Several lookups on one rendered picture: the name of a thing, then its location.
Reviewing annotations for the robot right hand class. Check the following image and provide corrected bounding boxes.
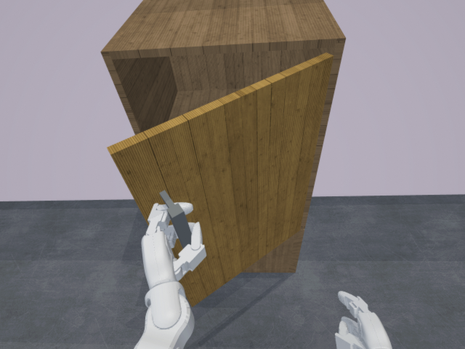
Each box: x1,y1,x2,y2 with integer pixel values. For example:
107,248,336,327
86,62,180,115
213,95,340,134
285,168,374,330
335,291,392,349

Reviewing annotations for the cupboard door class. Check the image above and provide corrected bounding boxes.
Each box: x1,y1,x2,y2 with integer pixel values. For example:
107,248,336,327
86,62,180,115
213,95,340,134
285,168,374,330
107,52,333,307

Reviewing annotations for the robot left hand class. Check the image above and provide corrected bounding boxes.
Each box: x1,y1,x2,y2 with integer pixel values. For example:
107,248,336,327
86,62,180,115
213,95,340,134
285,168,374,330
142,202,206,290

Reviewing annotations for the robot left forearm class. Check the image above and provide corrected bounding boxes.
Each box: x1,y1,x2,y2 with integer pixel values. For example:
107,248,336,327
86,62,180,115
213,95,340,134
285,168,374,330
134,281,195,349

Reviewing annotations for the handle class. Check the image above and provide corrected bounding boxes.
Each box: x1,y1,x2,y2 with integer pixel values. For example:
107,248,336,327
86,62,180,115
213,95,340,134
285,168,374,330
160,190,192,249

